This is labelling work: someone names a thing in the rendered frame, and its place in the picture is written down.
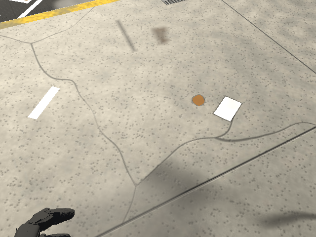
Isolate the left robot hand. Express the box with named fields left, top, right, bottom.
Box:
left=14, top=207, right=75, bottom=237

